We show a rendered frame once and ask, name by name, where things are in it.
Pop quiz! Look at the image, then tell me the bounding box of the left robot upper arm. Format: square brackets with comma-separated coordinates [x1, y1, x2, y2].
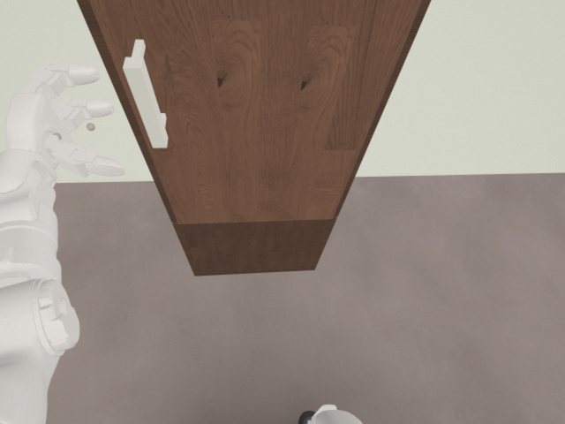
[0, 278, 79, 424]

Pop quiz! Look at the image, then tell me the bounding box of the left robot forearm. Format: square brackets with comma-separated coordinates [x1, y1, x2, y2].
[0, 149, 62, 288]

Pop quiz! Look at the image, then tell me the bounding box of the handle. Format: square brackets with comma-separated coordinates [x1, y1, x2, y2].
[123, 40, 168, 148]

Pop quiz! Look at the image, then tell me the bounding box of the cupboard door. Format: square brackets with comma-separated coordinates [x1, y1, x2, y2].
[89, 0, 422, 224]

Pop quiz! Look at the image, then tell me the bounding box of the right robot shin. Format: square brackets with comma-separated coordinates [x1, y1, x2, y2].
[313, 405, 337, 417]

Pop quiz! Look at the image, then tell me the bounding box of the left robot hand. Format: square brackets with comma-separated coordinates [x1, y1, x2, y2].
[5, 62, 125, 178]

